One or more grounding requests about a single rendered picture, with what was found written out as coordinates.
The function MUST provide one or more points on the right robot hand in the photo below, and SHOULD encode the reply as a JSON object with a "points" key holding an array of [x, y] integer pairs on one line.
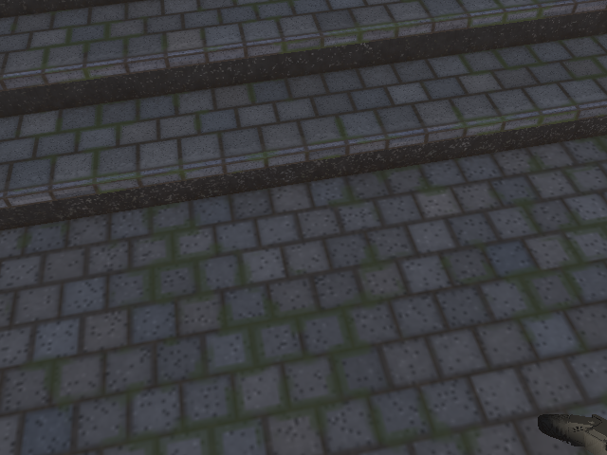
{"points": [[590, 432]]}

